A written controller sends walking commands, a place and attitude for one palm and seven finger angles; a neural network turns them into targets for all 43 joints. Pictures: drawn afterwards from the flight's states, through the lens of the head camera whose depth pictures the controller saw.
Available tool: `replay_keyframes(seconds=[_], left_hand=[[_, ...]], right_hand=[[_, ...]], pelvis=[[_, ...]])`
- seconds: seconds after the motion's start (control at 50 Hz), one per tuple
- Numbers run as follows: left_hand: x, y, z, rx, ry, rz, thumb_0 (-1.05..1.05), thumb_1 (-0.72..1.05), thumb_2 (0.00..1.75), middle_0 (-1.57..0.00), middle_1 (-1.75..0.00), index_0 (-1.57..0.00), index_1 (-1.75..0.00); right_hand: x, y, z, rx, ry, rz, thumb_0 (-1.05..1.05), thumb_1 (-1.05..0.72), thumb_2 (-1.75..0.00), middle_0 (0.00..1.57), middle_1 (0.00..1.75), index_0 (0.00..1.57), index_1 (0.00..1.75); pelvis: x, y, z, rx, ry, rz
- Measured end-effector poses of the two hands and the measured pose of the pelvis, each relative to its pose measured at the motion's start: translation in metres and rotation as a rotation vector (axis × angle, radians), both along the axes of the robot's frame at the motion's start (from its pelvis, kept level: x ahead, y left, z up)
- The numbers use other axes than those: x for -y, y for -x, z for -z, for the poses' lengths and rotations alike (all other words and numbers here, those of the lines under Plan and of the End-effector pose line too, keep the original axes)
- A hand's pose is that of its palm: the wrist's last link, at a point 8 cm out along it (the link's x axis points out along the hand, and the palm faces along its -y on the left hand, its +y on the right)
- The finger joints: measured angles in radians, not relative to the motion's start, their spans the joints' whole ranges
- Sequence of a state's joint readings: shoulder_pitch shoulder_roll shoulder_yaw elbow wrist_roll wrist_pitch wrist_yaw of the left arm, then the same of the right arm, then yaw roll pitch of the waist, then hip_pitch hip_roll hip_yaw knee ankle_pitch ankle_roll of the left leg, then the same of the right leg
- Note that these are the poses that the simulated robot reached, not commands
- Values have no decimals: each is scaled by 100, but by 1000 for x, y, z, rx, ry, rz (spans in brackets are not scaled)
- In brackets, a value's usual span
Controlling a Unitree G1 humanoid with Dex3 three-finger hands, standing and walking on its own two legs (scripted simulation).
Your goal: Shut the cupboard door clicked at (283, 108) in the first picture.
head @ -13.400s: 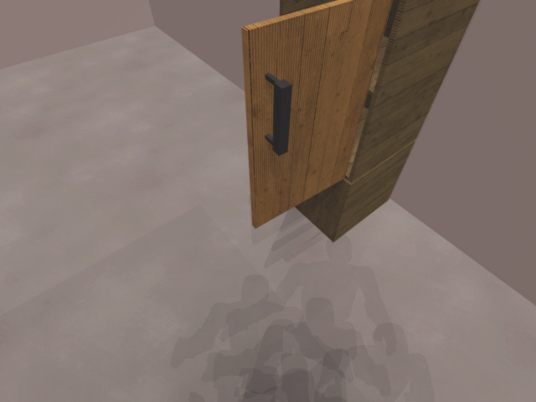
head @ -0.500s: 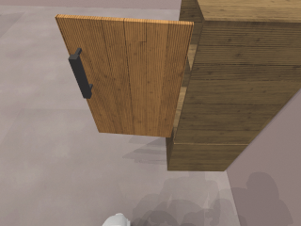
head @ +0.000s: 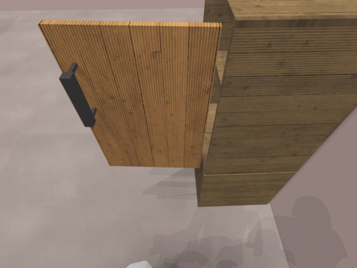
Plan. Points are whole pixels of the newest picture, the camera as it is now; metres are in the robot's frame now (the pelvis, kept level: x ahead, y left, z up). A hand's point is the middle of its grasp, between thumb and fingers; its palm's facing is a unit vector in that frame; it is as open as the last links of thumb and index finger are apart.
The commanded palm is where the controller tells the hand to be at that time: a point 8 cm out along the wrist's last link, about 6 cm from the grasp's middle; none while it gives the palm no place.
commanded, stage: come to a stop and stand still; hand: left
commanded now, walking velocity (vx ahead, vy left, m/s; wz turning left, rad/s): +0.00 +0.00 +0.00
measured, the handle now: (82, 96) +0.49 +0.29 +0.09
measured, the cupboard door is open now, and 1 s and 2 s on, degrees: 86 86 86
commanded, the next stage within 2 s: look again from close up in 0.74 s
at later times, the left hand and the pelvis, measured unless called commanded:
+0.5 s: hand out of the picture +0.03 +0.17 -0.16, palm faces +0.01 -0.98 -0.20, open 7.3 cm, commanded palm none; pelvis +0.00 -0.01 +0.01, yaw +0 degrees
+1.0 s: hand out of the picture +0.03 +0.17 -0.15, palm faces -0.01 -0.97 -0.23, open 7.3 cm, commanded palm none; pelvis +0.01 -0.02 +0.01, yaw -1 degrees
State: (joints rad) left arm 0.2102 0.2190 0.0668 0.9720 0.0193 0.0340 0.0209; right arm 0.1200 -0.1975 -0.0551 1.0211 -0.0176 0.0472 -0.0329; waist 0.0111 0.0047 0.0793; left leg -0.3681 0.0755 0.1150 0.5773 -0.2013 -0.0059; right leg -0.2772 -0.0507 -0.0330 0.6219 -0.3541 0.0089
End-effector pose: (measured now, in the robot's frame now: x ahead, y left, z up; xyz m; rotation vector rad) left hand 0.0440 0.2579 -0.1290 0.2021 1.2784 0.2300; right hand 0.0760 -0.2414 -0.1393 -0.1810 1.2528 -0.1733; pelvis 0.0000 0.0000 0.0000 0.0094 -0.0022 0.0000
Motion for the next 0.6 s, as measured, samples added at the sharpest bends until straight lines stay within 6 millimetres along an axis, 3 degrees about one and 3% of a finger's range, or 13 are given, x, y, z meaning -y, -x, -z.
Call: replay_keyframes(seconds=[0.06, 0.14, 0.22, 0.3, 0.4, 0.6], left_hand=[[12, 1, -3, 9, -8, 17, 0, 91, 90, -19, -30, -20, -30], [32, 1, -6, 4, 29, 31, 0, 91, 90, -19, -30, -20, -30], [47, -2, 2, 1, 81, 42, 0, 91, 90, -20, -30, -20, -30], [49, -2, 11, -1, 109, 15, 0, 93, 90, -20, -30, -21, -30], [47, 5, 9, -28, 117, 6, 0, 93, 90, -20, -30, -21, -30], [29, 30, -4, -87, 42, 32, 1, 92, 90, -20, -30, -21, -30]], right_hand=[[20, 18, 1, -39, -3, 28, 0, -91, -90, 20, 30, 20, 30], [32, 40, -8, -92, 4, 49, 0, -91, -90, 20, 30, 20, 30], [29, 57, -14, -124, 15, 59, 0, -91, -90, 20, 30, 19, 30], [16, 70, -14, -164, 18, 38, 0, -91, -90, 20, 30, 19, 30], [-4, 72, -17, -174, -18, 23, 0, -91, -90, 20, 30, 20, 30], [-17, 62, 2, -80, -61, 3, 1, -94, -90, 20, 30, 20, 30]], pelvis=[[11, 2, -1, 9, -1, -10], [17, 0, -9, -2, -2, -13], [19, -2, -11, -13, 6, -13], [18, -2, -10, -11, 23, -22], [17, -4, -15, -7, 21, -13], [1, -4, -10, -3, 15, -1]])
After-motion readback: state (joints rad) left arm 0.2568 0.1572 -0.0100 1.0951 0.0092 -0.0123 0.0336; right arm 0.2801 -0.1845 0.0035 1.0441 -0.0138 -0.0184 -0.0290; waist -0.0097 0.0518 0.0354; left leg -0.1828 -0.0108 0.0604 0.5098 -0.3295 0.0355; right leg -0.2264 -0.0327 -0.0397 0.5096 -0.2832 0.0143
